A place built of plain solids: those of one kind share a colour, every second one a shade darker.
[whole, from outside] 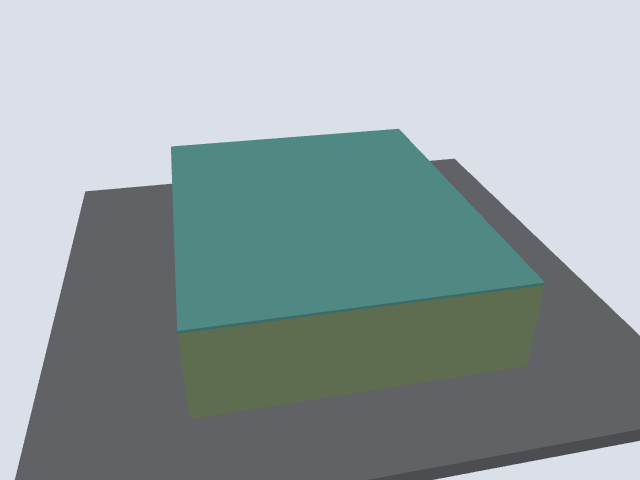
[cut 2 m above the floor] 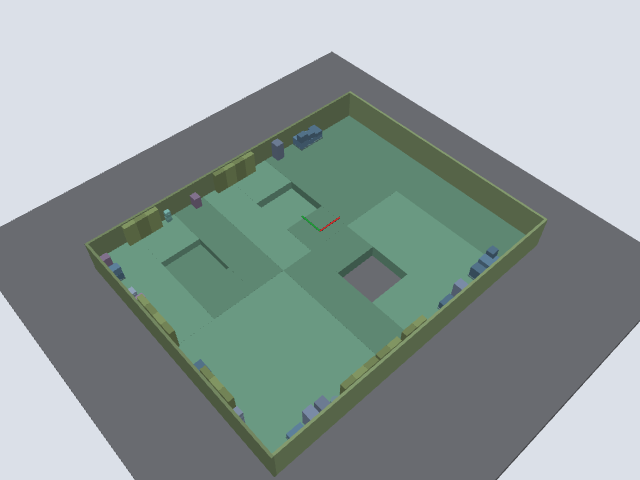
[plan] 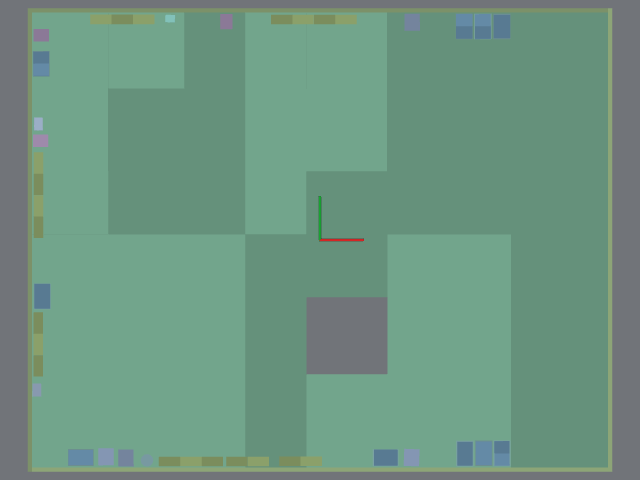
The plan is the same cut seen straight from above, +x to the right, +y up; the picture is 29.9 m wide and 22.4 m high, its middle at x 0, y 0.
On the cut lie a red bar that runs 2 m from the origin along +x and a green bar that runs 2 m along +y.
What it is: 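A closed goods hall without a stair; its walked floor is a bank 1.07 m over the ground, with five rectangular fields in it; some sunk deep, some a low step down, some level and merely marked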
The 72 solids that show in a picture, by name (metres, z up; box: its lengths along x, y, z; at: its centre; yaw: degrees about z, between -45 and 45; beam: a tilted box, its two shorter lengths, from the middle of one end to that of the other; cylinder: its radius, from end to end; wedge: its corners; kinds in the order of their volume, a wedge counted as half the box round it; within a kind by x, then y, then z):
{
 "floor_1": {"box": [3.58, 10.37, 1.12], "at": [-11.68, 5.45, 0.51]},
 "floor_2": {"box": [9.98, 10.89, 1.12], "at": [-8.47, -5.18, 0.51]},
 "floor_3": {"box": [3.54, 2.97, 1.12], "at": [-8.12, 1.75, 0.51]},
 "floor_4": {"box": [3.58, 3.88, 0.47], "at": [-8.12, 5.15, 0.18]},
 "floor_5": {"box": [3.54, 3.56, 1.12], "at": [-8.12, 8.85, 0.51]},
 "floor_6": {"box": [2.86, 10.37, 1.12], "at": [-4.91, 5.45, 0.51]},
 "floor_7": {"box": [2.84, 10.37, 1.12], "at": [-2.07, 5.45, 0.51]},
 "floor_8": {"box": [2.85, 10.89, 1.12], "at": [-2.06, -5.18, 0.51]},
 "floor_9": {"box": [3.78, 2.95, 1.12], "at": [1.24, 1.74, 0.51]},
 "floor_10": {"box": [3.82, 3.86, 0.32], "at": [1.24, 5.12, 0.11]},
 "floor_11": {"box": [3.78, 3.6, 1.12], "at": [1.24, 8.83, 0.51]},
 "floor_12": {"box": [3.77, 4.37, 1.12], "at": [1.26, -8.45, 0.51]},
 "floor_13": {"box": [3.77, 2.93, 1.12], "at": [1.26, -1.2, 0.51]},
 "floor_14": {"box": [5.78, 10.89, 1.12], "at": [6.03, -5.18, 0.51]},
 "floor_15": {"box": [5.79, 10.37, 1.12], "at": [6.03, 5.45, 0.51]},
 "floor_16": {"box": [4.56, 21.26, 0.49], "at": [11.18, 0.0, 0.2]},
 "wall_1": {"box": [0.2, 21.62, 6.36], "at": [-13.54, 0.0, 3.13]},
 "wall_2": {"box": [26.89, 0.2, 6.36], "at": [0.0, -10.71, 3.13]},
 "wall_3": {"box": [26.89, 0.2, 6.36], "at": [0.0, 10.71, 3.13]},
 "wall_4": {"box": [0.2, 21.62, 6.36], "at": [13.54, 0.0, 3.13]},
 "roof_1": {"box": [27.29, 21.62, 0.2], "at": [0.0, 0.0, 6.41]},
 "shelving_1": {"box": [0.45, 1.0, 2.1], "at": [-13.15, -5.87, 2.12]},
 "shelving_2": {"box": [0.45, 1.0, 2.1], "at": [-13.15, -4.87, 2.12]},
 "shelving_3": {"box": [0.45, 1.0, 2.1], "at": [-13.15, -3.87, 2.12]},
 "shelving_4": {"box": [0.45, 1.0, 2.1], "at": [-13.14, 0.59, 2.12]},
 "shelving_5": {"box": [0.45, 1.0, 2.1], "at": [-13.14, 1.59, 2.12]},
 "shelving_6": {"box": [0.45, 1.0, 2.1], "at": [-13.14, 2.59, 2.12]},
 "shelving_7": {"box": [0.45, 1.0, 2.1], "at": [-13.14, 3.59, 2.12]},
 "shelving_8": {"box": [1.0, 0.45, 2.1], "at": [-10.23, 10.3, 2.12]},
 "shelving_9": {"box": [1.0, 0.45, 2.1], "at": [-9.23, 10.3, 2.12]},
 "shelving_10": {"box": [1.0, 0.45, 2.1], "at": [-8.23, 10.3, 2.12]},
 "shelving_11": {"box": [1.0, 0.45, 2.1], "at": [-7.02, -10.34, 2.12]},
 "shelving_12": {"box": [1.0, 0.45, 2.1], "at": [-6.02, -10.34, 2.12]},
 "shelving_13": {"box": [1.0, 0.45, 2.1], "at": [-5.02, -10.34, 2.12]},
 "shelving_14": {"box": [1.0, 0.45, 2.1], "at": [-3.88, -10.33, 2.12]},
 "shelving_15": {"box": [1.0, 0.45, 2.1], "at": [-2.88, -10.33, 2.12]},
 "shelving_16": {"box": [1.0, 0.45, 2.1], "at": [-1.79, 10.29, 2.12]},
 "shelving_17": {"box": [1.0, 0.45, 2.1], "at": [-1.41, -10.32, 2.12]},
 "shelving_18": {"box": [1.0, 0.45, 2.1], "at": [-0.79, 10.29, 2.12]},
 "shelving_19": {"box": [1.0, 0.45, 2.1], "at": [-0.41, -10.32, 2.12]},
 "shelving_20": {"box": [1.0, 0.45, 2.1], "at": [0.21, 10.29, 2.12]},
 "shelving_21": {"box": [1.0, 0.45, 2.1], "at": [1.21, 10.29, 2.12]},
 "load_1": {"box": [0.74, 0.58, 0.62], "at": [-13.02, 7.95, 2.14], "yaw": 0.3},
 "load_2": {"box": [0.74, 1.15, 0.62], "at": [-13.01, 8.22, 1.52], "yaw": 0.2},
 "load_3": {"box": [0.75, 1.17, 0.49], "at": [-12.96, -2.63, 1.46]},
 "load_4": {"box": [1.14, 0.71, 0.5], "at": [-11.16, -10.15, 1.46], "yaw": -0.1},
 "load_5": {"box": [1.11, 0.76, 0.63], "at": [3.07, -10.16, 1.53], "yaw": -0.2},
 "load_6": {"box": [0.77, 0.58, 0.68], "at": [6.73, 9.68, 2.24], "yaw": 0.1},
 "load_7": {"box": [0.77, 1.16, 0.68], "at": [6.73, 9.97, 1.56], "yaw": 0.1},
 "load_8": {"box": [0.73, 1.12, 0.93], "at": [6.76, -9.98, 1.68], "yaw": 0.1},
 "load_9": {"box": [0.74, 0.58, 0.53], "at": [7.6, 9.68, 2.02]},
 "load_10": {"box": [0.74, 1.17, 0.53], "at": [7.6, 9.96, 1.48], "yaw": 0.3},
 "load_11": {"box": [0.75, 1.1, 1.15], "at": [7.64, -9.95, 1.79], "yaw": -0.2},
 "load_12": {"box": [0.71, 1.16, 0.71], "at": [8.49, -9.96, 1.57], "yaw": 0.2},
 "load_13": {"box": [0.71, 0.58, 0.71], "at": [8.49, -9.67, 2.28], "yaw": 0.2},
 "load_14": {"box": [0.77, 1.09, 0.37], "at": [8.49, 9.96, 1.77], "yaw": -0.2},
 "cage_trolley_1": {"box": [0.72, 0.8, 1.66], "at": [-9.99, -10.12, 1.9], "yaw": 0.1},
 "cage_trolley_2": {"box": [0.72, 0.8, 1.66], "at": [-9.06, -10.17, 1.9], "yaw": 0.1},
 "cage_trolley_3": {"box": [0.72, 0.8, 1.66], "at": [4.28, -10.16, 1.9], "yaw": -1.8},
 "cage_trolley_4": {"box": [0.72, 0.8, 1.66], "at": [4.3, 10.16, 1.9], "yaw": 0.2},
 "bin_1": {"box": [0.72, 0.58, 1.06], "at": [-13.04, 4.63, 1.6]},
 "bin_2": {"box": [0.72, 0.58, 1.06], "at": [-13.01, 9.55, 1.6]},
 "bin_3": {"box": [0.58, 0.72, 1.06], "at": [-4.37, 10.19, 1.6]},
 "pallet_1": {"box": [0.8, 1.2, 0.14], "at": [-13.01, 8.22, 1.14]},
 "pallet_2": {"box": [1.2, 0.8, 0.14], "at": [-11.16, -10.15, 1.14]},
 "pallet_3": {"box": [0.8, 1.2, 0.14], "at": [6.76, -9.97, 1.14]},
 "pallet_4": {"box": [0.8, 1.2, 0.14], "at": [7.65, -9.95, 1.14]},
 "pallet_5": {"box": [0.8, 1.2, 0.14], "at": [8.49, 9.96, 1.14]},
 "drum_1": {"cylinder": 0.29, "from": [-8.07, -10.28, 1.07], "to": [-8.07, -10.28, 1.95]},
 "crate_1": {"box": [0.4, 0.6, 0.3], "at": [-13.2, -7.0, 2.42]},
 "crate_2": {"box": [0.4, 0.6, 0.2], "at": [-13.13, 5.42, 2.17], "yaw": 0.4},
 "carton_1": {"box": [0.44, 0.34, 0.26], "at": [-6.99, 10.34, 1.99], "yaw": -1.3}
}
